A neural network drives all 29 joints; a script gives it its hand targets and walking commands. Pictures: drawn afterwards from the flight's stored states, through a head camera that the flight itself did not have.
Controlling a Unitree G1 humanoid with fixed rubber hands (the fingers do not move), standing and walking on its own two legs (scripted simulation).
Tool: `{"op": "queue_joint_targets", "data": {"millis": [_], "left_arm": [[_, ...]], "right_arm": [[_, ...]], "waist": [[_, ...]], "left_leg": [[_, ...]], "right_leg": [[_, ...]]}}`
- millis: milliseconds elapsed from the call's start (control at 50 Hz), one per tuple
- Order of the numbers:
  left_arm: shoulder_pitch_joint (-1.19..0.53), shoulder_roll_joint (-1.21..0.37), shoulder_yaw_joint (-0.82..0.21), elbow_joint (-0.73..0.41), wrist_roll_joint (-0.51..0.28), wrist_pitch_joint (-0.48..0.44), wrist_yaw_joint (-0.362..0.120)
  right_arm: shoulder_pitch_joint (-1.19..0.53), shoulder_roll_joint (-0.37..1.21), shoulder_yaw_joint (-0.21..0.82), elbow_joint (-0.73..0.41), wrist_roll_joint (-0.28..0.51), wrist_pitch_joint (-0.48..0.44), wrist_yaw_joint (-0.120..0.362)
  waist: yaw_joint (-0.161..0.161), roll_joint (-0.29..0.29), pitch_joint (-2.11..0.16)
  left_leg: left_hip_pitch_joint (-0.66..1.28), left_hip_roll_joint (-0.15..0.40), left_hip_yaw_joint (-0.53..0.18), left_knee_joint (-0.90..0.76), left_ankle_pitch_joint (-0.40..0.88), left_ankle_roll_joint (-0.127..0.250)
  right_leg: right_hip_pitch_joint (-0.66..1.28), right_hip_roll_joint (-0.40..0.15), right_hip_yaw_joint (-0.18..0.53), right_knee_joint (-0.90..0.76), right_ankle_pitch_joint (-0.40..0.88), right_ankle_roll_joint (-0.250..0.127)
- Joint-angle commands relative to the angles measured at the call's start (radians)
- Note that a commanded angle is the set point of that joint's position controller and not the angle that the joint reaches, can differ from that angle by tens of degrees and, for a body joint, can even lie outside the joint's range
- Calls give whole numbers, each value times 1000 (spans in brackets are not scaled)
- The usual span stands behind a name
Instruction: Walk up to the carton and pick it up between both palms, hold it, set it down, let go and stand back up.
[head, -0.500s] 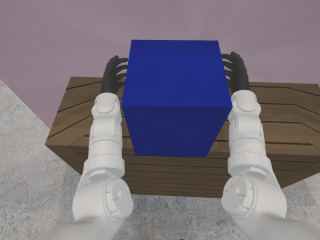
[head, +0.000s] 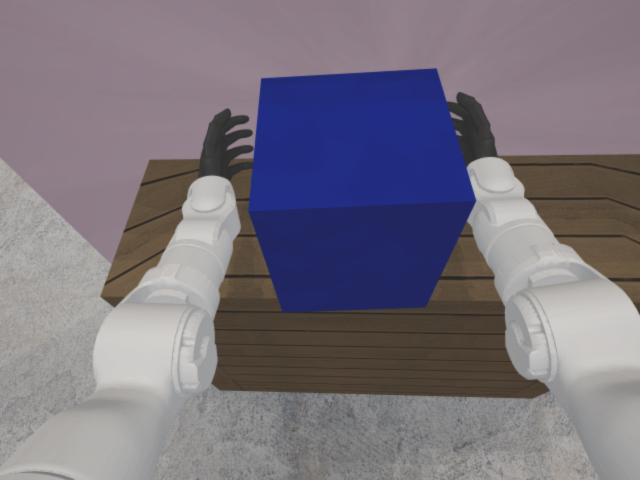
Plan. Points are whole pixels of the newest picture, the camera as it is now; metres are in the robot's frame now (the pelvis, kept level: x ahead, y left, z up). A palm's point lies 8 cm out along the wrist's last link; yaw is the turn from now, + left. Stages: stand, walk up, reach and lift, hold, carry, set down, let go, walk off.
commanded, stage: set down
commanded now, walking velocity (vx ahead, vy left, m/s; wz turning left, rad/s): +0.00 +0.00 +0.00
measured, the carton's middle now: (351, 203) +0.45 -0.01 +0.05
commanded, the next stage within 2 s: none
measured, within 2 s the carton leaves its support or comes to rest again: neither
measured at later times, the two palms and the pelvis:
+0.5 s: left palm (190, 139) +0.46 +0.16 +0.17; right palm (560, 115) +0.46 -0.22 +0.18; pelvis -0.02 +0.00 -0.01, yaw -1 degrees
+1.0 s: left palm (140, 67) +0.46 +0.19 +0.25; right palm (597, 39) +0.46 -0.22 +0.26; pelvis -0.01 -0.01 +0.00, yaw +2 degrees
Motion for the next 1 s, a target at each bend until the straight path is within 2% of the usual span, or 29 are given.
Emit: {"op": "queue_joint_targets", "data": {"millis": [0,60,120,180,240,320,400,460,560,680,880,980], "left_arm": [[-380,155,-88,-72,-93,-29,3],[-437,151,-172,-83,-170,-18,11],[-505,148,-240,-121,-239,2,23],[-548,151,-274,-143,-285,35,31],[-550,186,-271,-107,-300,69,29],[-564,249,-253,-53,-306,94,25],[-604,289,-246,-43,-314,112,21],[-643,304,-251,-62,-327,133,19],[-687,319,-265,-106,-352,188,12],[-687,341,-260,-160,-351,273,-1],[-704,378,-240,-277,-339,417,2],[-672,380,-229,-299,-327,472,-4]], "right_arm": [[-402,-197,44,-58,77,-37,6],[-444,-260,67,-35,128,-32,25],[-501,-303,96,-24,184,-18,55],[-546,-314,144,-10,239,10,83],[-555,-310,198,36,284,43,100],[-575,-294,246,49,319,78,107],[-611,-286,255,25,330,108,100],[-646,-294,239,-1,319,133,90],[-692,-319,200,-36,289,183,66],[-699,-341,171,-78,273,254,34],[-708,-365,172,-142,314,366,32],[-676,-376,198,-130,343,401,42]], "waist": [[-20,-67,-697],[-27,-19,-695],[-22,20,-703],[-18,20,-681],[-8,-13,-602],[13,-65,-540],[24,-77,-546],[15,-68,-581],[-20,-55,-641],[-53,-48,-643],[-49,-12,-550],[-46,-7,-488]], "left_leg": [[228,11,-8,94,261,-21],[406,25,-16,174,314,-76],[525,38,-31,236,361,-106],[540,41,-38,265,352,-105],[453,34,-32,255,262,-80],[290,21,-24,207,116,-28],[220,14,-22,169,60,-1],[247,11,-23,170,68,-5],[312,7,-25,196,118,-19],[344,-3,-32,198,181,-24],[415,-12,-42,164,206,-37],[441,-14,-44,153,228,-44]], "right_leg": [[470,-6,-13,144,546,65],[219,18,-45,99,359,54],[40,31,-62,75,221,45],[-8,34,-64,84,173,50],[36,24,-52,109,150,69],[165,2,-29,149,145,102],[254,-8,-18,171,166,117],[246,-6,-27,169,172,114],[216,1,-41,153,194,101],[270,4,-46,130,256,87],[302,11,-62,84,236,66],[336,11,-58,65,248,63]]}}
